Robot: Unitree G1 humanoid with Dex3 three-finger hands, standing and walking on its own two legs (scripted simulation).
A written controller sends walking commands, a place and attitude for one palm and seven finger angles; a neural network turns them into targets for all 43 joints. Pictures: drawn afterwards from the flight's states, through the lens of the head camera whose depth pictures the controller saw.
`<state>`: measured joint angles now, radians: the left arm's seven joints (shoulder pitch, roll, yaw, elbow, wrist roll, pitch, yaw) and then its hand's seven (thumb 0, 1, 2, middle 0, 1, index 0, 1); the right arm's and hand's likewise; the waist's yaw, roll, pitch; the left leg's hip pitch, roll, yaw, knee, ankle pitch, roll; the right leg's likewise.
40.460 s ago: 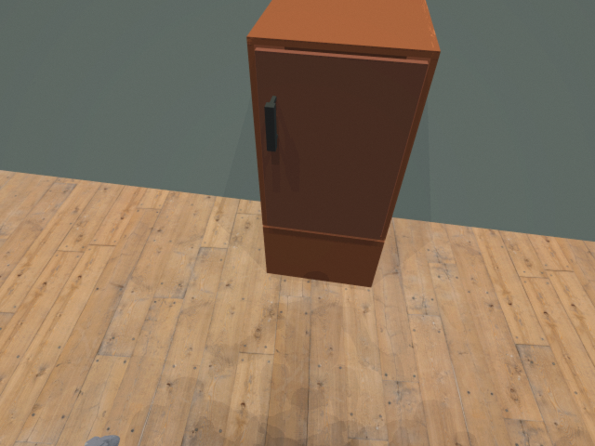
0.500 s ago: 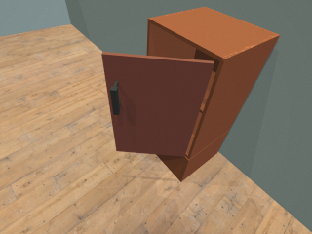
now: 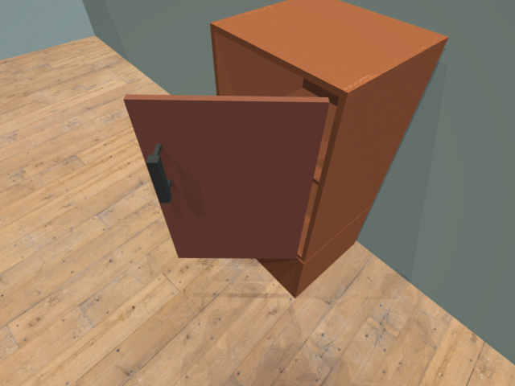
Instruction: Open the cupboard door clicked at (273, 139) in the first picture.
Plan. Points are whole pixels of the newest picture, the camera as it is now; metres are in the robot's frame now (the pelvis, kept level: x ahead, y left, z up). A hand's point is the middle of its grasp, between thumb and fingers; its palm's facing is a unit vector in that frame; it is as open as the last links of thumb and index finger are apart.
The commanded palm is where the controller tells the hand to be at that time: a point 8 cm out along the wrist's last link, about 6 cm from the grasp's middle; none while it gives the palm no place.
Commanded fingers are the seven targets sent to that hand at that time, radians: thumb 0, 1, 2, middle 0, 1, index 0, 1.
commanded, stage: come to a stop and stand still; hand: left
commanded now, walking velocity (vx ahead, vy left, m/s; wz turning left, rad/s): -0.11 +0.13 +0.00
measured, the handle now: (161, 173) +0.54 +0.24 -0.02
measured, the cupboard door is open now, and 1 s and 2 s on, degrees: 48 48 48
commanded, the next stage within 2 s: look again from close up in 0.60 s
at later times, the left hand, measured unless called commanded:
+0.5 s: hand out of the picture -0.01 +0.26 -0.16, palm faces +0.02 -0.96 -0.28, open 7.4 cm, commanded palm none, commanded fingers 0.00 0.90 0.90 -0.20 -0.30 -0.20 -0.30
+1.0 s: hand out of the picture +0.03 +0.20 -0.16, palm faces +0.00 -0.97 -0.24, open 7.3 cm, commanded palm none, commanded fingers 0.00 0.90 0.90 -0.20 -0.30 -0.20 -0.30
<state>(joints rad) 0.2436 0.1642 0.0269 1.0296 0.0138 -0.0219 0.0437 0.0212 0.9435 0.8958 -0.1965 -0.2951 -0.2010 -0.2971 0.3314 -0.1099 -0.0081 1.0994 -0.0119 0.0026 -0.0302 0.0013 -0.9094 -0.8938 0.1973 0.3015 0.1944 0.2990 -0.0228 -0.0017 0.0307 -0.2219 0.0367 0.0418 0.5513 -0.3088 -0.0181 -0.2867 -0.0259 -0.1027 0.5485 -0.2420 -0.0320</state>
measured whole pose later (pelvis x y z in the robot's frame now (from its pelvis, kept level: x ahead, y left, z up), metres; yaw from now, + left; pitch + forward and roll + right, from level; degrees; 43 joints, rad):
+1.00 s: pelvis +0.02 +0.02 +0.01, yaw +0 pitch +0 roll +1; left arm 0.25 0.14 -0.01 1.12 0.01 -0.02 0.03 0.02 0.93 0.90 -0.20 -0.30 -0.20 -0.30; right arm 0.28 -0.18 0.01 1.09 -0.02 -0.03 -0.03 0.00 -0.91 -0.89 0.20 0.30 0.19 0.30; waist -0.01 0.04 0.05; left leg -0.15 -0.02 0.07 0.43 -0.28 0.02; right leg -0.26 -0.01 0.03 0.51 -0.24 0.00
